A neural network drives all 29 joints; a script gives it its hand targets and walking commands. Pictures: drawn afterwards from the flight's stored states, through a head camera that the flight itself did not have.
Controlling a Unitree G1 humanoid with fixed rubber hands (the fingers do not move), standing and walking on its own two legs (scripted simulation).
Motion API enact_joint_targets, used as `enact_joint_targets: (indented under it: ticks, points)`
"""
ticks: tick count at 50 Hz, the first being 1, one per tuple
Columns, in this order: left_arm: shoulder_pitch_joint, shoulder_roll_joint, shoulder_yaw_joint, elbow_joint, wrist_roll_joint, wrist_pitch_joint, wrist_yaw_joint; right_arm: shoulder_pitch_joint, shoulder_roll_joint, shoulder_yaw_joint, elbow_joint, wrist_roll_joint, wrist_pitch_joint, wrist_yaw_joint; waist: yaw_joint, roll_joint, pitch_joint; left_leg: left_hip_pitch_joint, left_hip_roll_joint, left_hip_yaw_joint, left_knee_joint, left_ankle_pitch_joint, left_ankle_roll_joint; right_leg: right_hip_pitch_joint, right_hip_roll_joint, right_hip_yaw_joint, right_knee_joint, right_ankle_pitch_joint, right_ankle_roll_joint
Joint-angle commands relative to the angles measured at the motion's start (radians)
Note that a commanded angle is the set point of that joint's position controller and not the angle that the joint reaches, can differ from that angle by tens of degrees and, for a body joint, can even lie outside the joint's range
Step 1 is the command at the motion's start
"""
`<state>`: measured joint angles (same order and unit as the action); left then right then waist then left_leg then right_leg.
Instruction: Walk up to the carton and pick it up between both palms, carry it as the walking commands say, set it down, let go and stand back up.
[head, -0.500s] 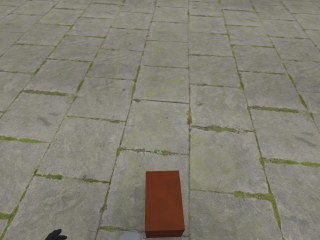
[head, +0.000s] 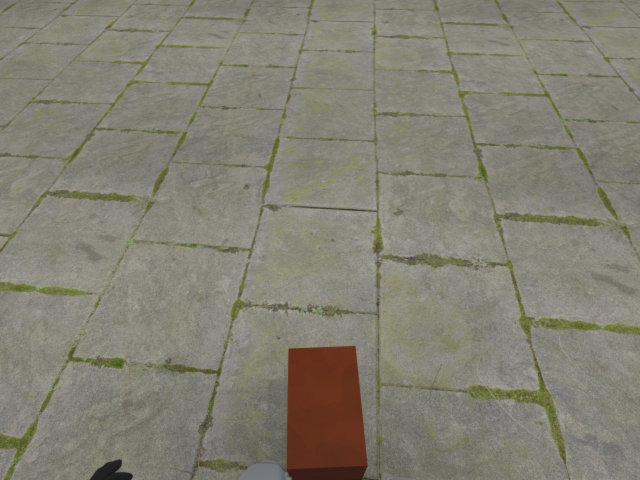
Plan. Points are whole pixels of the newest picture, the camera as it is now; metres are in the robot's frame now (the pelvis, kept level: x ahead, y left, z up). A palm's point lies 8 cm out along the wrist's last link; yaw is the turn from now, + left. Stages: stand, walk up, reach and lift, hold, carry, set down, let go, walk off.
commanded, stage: walk up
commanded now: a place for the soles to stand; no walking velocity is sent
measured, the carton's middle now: (324, 413) +0.39 +0.03 -0.63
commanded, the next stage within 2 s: none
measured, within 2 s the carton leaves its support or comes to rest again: neither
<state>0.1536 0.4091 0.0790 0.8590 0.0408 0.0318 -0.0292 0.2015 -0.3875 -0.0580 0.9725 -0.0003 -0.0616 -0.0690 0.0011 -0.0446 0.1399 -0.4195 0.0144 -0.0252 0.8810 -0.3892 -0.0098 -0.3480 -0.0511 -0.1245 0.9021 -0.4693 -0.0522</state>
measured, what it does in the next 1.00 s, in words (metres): steps on the spot: left foot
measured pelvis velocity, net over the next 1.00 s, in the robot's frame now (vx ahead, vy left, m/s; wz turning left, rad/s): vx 0.02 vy -0.01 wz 0.01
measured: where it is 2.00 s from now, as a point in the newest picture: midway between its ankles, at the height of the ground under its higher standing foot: outside the picture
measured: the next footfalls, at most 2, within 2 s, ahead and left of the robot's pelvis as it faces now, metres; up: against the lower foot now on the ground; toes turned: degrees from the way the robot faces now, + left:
left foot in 0.22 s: +0.11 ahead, +0.14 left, +0.00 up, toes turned +0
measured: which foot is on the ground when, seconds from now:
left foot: up 0.00-0.20, down 0.22-1.00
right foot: down 0.00-1.00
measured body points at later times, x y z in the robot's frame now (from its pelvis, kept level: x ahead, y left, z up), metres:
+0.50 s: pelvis +0.01 +0.00 +0.00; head +0.04 +0.01 +0.45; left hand +0.11 +0.32 -0.11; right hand +0.08 -0.33 -0.11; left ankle +0.05 +0.15 -0.68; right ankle +0.01 -0.08 -0.69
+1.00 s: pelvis +0.02 -0.01 +0.01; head +0.04 +0.00 +0.45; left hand +0.12 +0.31 -0.11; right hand +0.08 -0.33 -0.11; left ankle +0.02 +0.15 -0.67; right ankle +0.02 -0.09 -0.69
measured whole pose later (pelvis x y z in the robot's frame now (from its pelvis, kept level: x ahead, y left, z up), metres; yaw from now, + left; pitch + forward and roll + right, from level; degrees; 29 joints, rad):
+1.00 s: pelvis +0.02 -0.01 +0.01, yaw +1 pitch -4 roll +2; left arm 0.15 0.39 0.08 0.86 0.04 0.03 -0.03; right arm 0.21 -0.39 -0.06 0.98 0.00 -0.05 -0.06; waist 0.00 -0.04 0.14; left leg -0.41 0.00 -0.03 1.00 -0.48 0.01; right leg -0.33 -0.06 -0.12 0.88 -0.48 -0.05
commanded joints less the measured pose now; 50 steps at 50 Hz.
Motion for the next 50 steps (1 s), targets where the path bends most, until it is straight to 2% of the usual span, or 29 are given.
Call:
enact_joint_targets:
  ticks: [1, 6, 7, 9, 10, 11, 12, 13, 17, 19, 20, 21, 22, 24, 27, 29, 30, 31, 32, 33, 35, 39, 40, 41, 42, 44, 46, 48, 50]
  points:
    - [-0.042, 0.261, 0.087, -0.056, -0.006, -0.044, 0.013, 0.012, -0.279, -0.050, -0.038, -0.006, 0.009, -0.013, 0.041, -0.053, -0.026, -0.176, -0.008, -0.017, 0.258, -0.160, 0.043, 0.046, -0.320, 0.422, -0.607, -0.085, -0.096]
    - [0.015, 0.258, 0.083, -0.059, -0.001, -0.043, 0.008, 0.025, -0.252, -0.054, -0.043, -0.012, -0.017, 0.014, 0.064, -0.121, -0.052, -0.113, 0.008, 0.062, 0.006, -0.176, 0.021, 0.165, -0.262, 0.336, -0.500, 0.097, -0.131]
    - [0.017, 0.258, 0.082, -0.061, -0.002, -0.043, 0.010, 0.029, -0.242, -0.050, -0.050, -0.017, -0.025, 0.012, 0.059, -0.147, -0.084, -0.116, 0.006, 0.069, -0.049, -0.169, 0.026, 0.214, -0.266, 0.317, -0.455, 0.196, -0.141]
    - [-0.036, 0.233, 0.073, -0.073, -0.014, -0.036, 0.006, 0.097, -0.223, -0.047, -0.021, -0.024, -0.042, 0.008, 0.002, -0.081, -0.133, 0.110, -0.015, 0.091, -0.249, 0.006, 0.041, 0.085, -0.223, 0.222, -0.317, 0.312, -0.104]
    - [-0.080, 0.204, 0.061, -0.080, -0.025, -0.032, 0.006, 0.156, -0.246, -0.052, 0.009, -0.028, -0.047, 0.000, -0.035, -0.027, -0.150, 0.228, -0.015, 0.013, -0.290, 0.125, 0.056, -0.008, -0.171, 0.160, -0.205, 0.313, -0.050]
    - [-0.090, 0.158, 0.055, -0.096, -0.030, -0.029, 0.005, 0.189, -0.321, -0.068, 0.010, -0.047, -0.052, -0.012, -0.060, 0.201, -0.171, 0.279, 0.153, -0.317, -0.392, 0.164, 0.137, -0.131, -0.074, 0.098, 0.019, 0.272, 0.008]
    - [-0.120, 0.159, 0.061, -0.106, -0.030, -0.022, 0.011, 0.142, -0.393, -0.074, -0.018, -0.039, -0.049, -0.015, -0.056, 0.241, -0.161, 0.246, 0.303, -0.635, -0.481, 0.159, 0.267, -0.214, 0.008, 0.143, 0.068, -0.039, 0.030]
    - [-0.124, 0.205, 0.076, -0.099, -0.023, -0.012, 0.015, 0.102, -0.405, -0.077, -0.019, -0.027, -0.046, -0.015, -0.050, 0.183, -0.168, 0.221, 0.352, -0.653, -0.440, 0.239, 0.354, -0.182, -0.008, 0.215, 0.131, -0.188, 0.038]
    - [-0.004, 0.181, 0.075, -0.046, -0.021, -0.024, 0.003, -0.003, -0.325, -0.051, -0.060, -0.032, -0.037, -0.016, 0.021, 0.188, -0.133, 0.085, 0.253, -0.462, -0.330, 0.323, 0.277, -0.059, -0.023, 0.186, -0.061, -0.051, 0.020]
    - [0.081, 0.193, 0.083, -0.018, -0.007, -0.037, 0.008, -0.066, -0.281, -0.037, -0.066, -0.020, -0.025, -0.007, 0.075, 0.098, -0.156, -0.057, 0.160, -0.326, -0.206, 0.307, 0.175, 0.126, -0.053, 0.243, -0.304, 0.094, -0.006]
    - [0.086, 0.249, 0.093, -0.018, 0.001, -0.044, 0.011, -0.081, -0.244, -0.035, -0.080, -0.006, -0.018, -0.005, 0.087, -0.020, -0.127, -0.187, 0.044, -0.144, -0.030, 0.256, 0.086, 0.200, -0.167, 0.392, -0.464, 0.080, -0.040]
    - [0.039, 0.294, 0.091, -0.033, 0.001, -0.050, 0.014, -0.071, -0.215, -0.025, -0.081, 0.003, -0.014, -0.007, 0.080, -0.096, -0.084, -0.243, -0.048, 0.017, 0.056, 0.024, 0.045, 0.201, -0.315, 0.480, -0.589, 0.073, -0.080]
    - [0.017, 0.288, 0.095, -0.039, -0.009, -0.050, 0.014, -0.048, -0.251, -0.041, -0.054, -0.003, -0.004, -0.013, 0.076, -0.059, -0.084, -0.193, -0.022, 0.005, 0.156, -0.194, 0.036, 0.135, -0.368, 0.482, -0.582, 0.111, -0.128]
    - [-0.018, 0.255, 0.081, -0.047, -0.007, -0.044, 0.013, -0.017, -0.264, -0.049, -0.036, -0.006, -0.003, -0.005, 0.052, -0.038, -0.043, -0.159, -0.006, 0.010, 0.177, -0.191, 0.043, 0.093, -0.324, 0.411, -0.557, 0.108, -0.122]
    - [-0.024, 0.256, 0.072, -0.060, 0.000, -0.041, 0.017, 0.024, -0.249, -0.049, -0.032, -0.002, -0.018, 0.004, 0.036, -0.141, -0.019, -0.104, 0.009, 0.065, 0.010, -0.144, 0.039, 0.113, -0.253, 0.298, -0.461, 0.338, -0.112]
    - [-0.037, 0.258, 0.073, -0.066, -0.003, -0.037, 0.010, 0.092, -0.235, -0.047, -0.022, -0.011, -0.032, 0.005, -0.001, -0.105, -0.101, 0.047, -0.014, 0.108, -0.185, -0.029, 0.045, 0.119, -0.222, 0.207, -0.341, 0.408, -0.104]
    - [-0.058, 0.239, 0.075, -0.084, -0.018, -0.035, 0.008, 0.171, -0.231, -0.049, 0.002, -0.013, -0.044, -0.001, -0.038, -0.067, -0.155, 0.186, -0.022, 0.086, -0.307, 0.096, 0.046, 0.084, -0.174, 0.148, -0.198, 0.483, -0.068]
    - [-0.071, 0.195, 0.069, -0.101, -0.024, -0.033, 0.008, 0.223, -0.285, -0.065, 0.015, -0.030, -0.052, -0.012, -0.071, 0.112, -0.232, 0.313, 0.059, -0.127, -0.361, 0.172, 0.096, -0.018, -0.105, 0.096, 0.053, 0.486, -0.018]
    - [-0.104, 0.154, 0.064, -0.137, -0.032, -0.027, 0.007, 0.194, -0.385, -0.079, -0.016, -0.046, -0.057, -0.021, -0.070, 0.275, -0.227, 0.356, 0.256, -0.544, -0.440, 0.339, 0.220, -0.210, -0.005, 0.130, 0.163, 0.162, 0.028]
    - [-0.133, 0.185, 0.068, -0.134, -0.023, -0.018, 0.015, 0.157, -0.415, -0.083, -0.027, -0.025, -0.051, -0.025, -0.064, 0.189, -0.231, 0.335, 0.350, -0.641, -0.430, 0.439, 0.328, -0.222, 0.008, 0.210, 0.148, -0.165, 0.030]
    - [-0.108, 0.190, 0.068, -0.091, -0.028, -0.013, 0.014, 0.076, -0.362, -0.071, -0.031, -0.027, -0.051, -0.030, -0.029, 0.138, -0.127, 0.235, 0.331, -0.539, -0.367, 0.506, 0.357, -0.222, -0.022, 0.206, 0.149, -0.193, 0.038]
    - [0.055, 0.186, 0.085, -0.037, -0.017, -0.034, 0.001, -0.032, -0.309, -0.045, -0.077, -0.022, -0.033, -0.014, 0.060, 0.164, -0.177, 0.044, 0.198, -0.347, -0.228, 0.434, 0.215, 0.075, -0.022, 0.174, -0.226, 0.091, 0.001]
    - [0.077, 0.212, 0.092, -0.023, -0.008, -0.039, 0.006, -0.058, -0.275, -0.039, -0.076, -0.013, -0.028, -0.010, 0.080, 0.077, -0.187, -0.047, 0.126, -0.264, -0.122, 0.368, 0.146, 0.141, -0.083, 0.289, -0.342, 0.137, -0.020]
    - [0.071, 0.274, 0.101, -0.024, 0.006, -0.047, 0.008, -0.063, -0.241, -0.032, -0.087, -0.004, -0.022, -0.009, 0.089, -0.096, -0.134, -0.197, -0.008, -0.054, 0.082, 0.235, 0.061, 0.211, -0.224, 0.438, -0.527, 0.102, -0.052]
    - [-0.001, 0.287, 0.090, -0.051, -0.002, -0.051, 0.008, -0.033, -0.218, -0.026, -0.079, 0.000, -0.012, -0.016, 0.066, -0.148, -0.091, -0.231, -0.056, 0.039, 0.136, -0.197, 0.037, 0.179, -0.352, 0.495, -0.599, 0.155, -0.118]
    - [-0.039, 0.271, 0.088, -0.048, -0.008, -0.044, 0.007, 0.008, -0.275, -0.051, -0.047, -0.004, 0.000, -0.015, 0.045, -0.054, -0.047, -0.157, -0.014, -0.001, 0.240, -0.222, 0.042, 0.080, -0.346, 0.455, -0.580, 0.065, -0.169]
    - [-0.046, 0.253, 0.079, -0.067, -0.002, -0.037, 0.010, 0.021, -0.267, -0.052, -0.043, -0.009, -0.005, -0.002, 0.033, -0.072, 0.011, -0.161, 0.007, 0.019, 0.161, -0.174, 0.043, 0.069, -0.278, 0.364, -0.567, 0.028, -0.124]
    - [0.008, 0.273, 0.084, -0.068, 0.001, -0.043, 0.006, 0.018, -0.251, -0.052, -0.055, -0.012, -0.020, 0.011, 0.062, -0.144, -0.022, -0.133, 0.027, 0.060, 0.051, -0.165, 0.028, 0.140, -0.283, 0.347, -0.522, 0.118, -0.158]
    - [0.017, 0.265, 0.082, -0.059, -0.002, -0.041, 0.004, 0.044, -0.238, -0.049, -0.055, -0.015, -0.037, 0.011, 0.046, -0.115, -0.055, -0.067, 0.007, 0.081, -0.114, -0.137, 0.030, 0.167, -0.258, 0.278, -0.421, 0.295, -0.157]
